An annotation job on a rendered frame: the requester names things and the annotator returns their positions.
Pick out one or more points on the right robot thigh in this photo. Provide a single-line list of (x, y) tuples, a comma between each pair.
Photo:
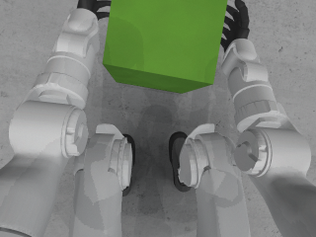
[(221, 204)]

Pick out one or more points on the robot right upper arm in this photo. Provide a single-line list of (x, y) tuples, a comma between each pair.
[(277, 160)]

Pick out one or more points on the robot right shin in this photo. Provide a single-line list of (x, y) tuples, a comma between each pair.
[(201, 129)]

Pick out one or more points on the robot left upper arm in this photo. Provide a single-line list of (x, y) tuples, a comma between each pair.
[(44, 136)]

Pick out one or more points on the robot left hand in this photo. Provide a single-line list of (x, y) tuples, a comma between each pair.
[(94, 6)]

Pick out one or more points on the carton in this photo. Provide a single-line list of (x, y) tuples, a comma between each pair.
[(168, 45)]

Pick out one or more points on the left robot forearm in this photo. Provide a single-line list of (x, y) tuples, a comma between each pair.
[(70, 64)]

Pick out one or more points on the right robot forearm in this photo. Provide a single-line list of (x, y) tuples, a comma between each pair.
[(252, 94)]

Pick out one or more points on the robot right hand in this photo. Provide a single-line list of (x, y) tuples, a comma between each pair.
[(239, 28)]

